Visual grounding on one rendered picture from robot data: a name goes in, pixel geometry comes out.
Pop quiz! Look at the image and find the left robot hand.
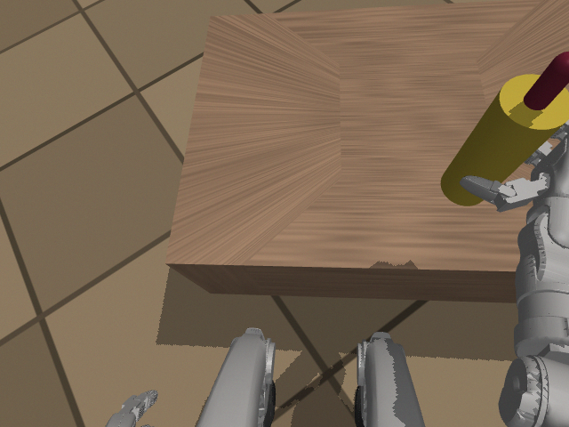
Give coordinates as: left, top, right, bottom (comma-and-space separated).
105, 390, 158, 427

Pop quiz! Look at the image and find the right robot hand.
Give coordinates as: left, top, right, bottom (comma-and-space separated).
460, 119, 569, 212

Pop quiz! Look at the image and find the bottle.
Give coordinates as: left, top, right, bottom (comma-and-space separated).
441, 52, 569, 206

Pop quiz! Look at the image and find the right robot arm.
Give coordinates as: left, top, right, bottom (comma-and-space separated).
499, 197, 569, 427

